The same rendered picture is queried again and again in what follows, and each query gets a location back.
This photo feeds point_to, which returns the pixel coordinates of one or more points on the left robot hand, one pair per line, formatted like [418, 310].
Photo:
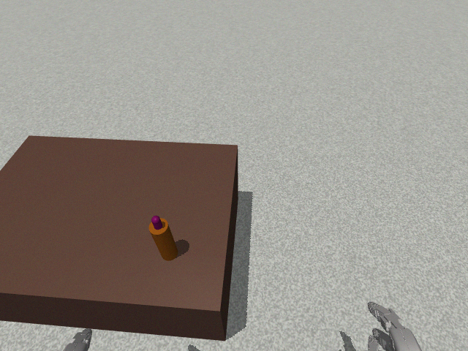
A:
[80, 342]

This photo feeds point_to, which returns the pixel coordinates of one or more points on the right robot hand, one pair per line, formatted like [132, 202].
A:
[399, 338]

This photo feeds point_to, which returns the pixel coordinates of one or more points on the bottle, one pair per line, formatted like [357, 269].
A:
[163, 238]

